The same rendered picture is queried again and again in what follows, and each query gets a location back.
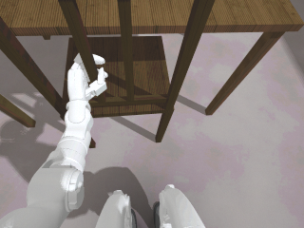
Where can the right robot shin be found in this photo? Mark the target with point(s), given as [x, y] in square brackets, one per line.
[165, 221]

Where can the robot shin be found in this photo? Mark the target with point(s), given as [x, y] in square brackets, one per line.
[165, 221]
[127, 223]

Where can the left robot upper arm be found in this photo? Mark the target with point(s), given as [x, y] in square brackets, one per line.
[52, 195]

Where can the table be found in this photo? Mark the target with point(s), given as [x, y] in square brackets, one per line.
[101, 17]

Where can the chair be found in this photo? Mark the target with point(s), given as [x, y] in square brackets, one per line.
[137, 81]

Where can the robot left forearm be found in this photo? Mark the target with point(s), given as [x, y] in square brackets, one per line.
[71, 150]

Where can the left robot shin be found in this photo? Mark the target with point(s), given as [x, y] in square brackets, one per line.
[127, 223]

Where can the robot left hand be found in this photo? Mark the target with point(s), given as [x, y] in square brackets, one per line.
[77, 80]

